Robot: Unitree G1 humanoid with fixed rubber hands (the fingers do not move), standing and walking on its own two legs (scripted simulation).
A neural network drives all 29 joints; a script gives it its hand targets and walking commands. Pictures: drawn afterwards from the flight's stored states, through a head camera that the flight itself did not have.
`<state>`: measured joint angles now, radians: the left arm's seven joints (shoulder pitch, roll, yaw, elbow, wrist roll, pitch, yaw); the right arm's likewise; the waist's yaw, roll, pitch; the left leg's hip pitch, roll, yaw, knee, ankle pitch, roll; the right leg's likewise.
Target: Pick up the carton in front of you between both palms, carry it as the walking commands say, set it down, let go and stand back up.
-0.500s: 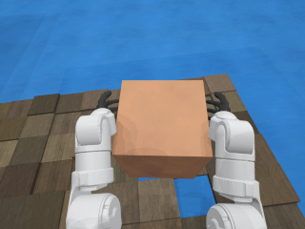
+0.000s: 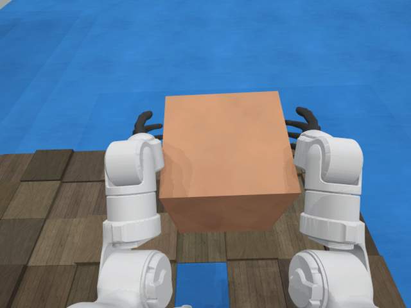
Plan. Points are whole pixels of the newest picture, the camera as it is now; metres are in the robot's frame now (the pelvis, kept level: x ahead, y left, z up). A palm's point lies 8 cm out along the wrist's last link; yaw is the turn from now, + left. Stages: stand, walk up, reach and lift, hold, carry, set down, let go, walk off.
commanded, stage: carry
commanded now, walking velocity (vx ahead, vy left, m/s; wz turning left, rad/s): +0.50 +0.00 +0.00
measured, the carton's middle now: (223, 170) +0.39 +0.03 +0.04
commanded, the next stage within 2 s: none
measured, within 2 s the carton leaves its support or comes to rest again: neither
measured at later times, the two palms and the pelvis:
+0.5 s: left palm (196, 56) +0.73 +0.12 +0.11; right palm (299, 57) +0.74 -0.16 +0.11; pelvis +0.37 -0.03 +0.02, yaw +0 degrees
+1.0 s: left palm out of the picture +1.05 +0.12 +0.16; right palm out of the picture +1.02 -0.17 +0.16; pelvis +0.73 +0.01 +0.03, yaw -2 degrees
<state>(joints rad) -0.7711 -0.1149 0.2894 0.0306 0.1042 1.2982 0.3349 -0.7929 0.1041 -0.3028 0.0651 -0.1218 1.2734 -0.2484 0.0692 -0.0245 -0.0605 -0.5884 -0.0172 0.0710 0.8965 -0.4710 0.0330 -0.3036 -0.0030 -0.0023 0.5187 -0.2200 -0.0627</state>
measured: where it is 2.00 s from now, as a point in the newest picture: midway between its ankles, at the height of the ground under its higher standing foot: (233, 135)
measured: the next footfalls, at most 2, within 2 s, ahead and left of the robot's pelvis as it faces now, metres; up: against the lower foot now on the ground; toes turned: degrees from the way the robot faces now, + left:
left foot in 0.02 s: +0.09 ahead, +0.10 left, +0.04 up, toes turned +2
right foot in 0.36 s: +0.48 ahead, -0.09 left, +0.04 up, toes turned -3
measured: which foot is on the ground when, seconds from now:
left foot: up 0.00-0.00, down 0.02-0.38, up 0.40-0.82, down 0.84-1.00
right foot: down 0.00-0.06, up 0.08-0.34, down 0.36-0.82, up 0.84-1.00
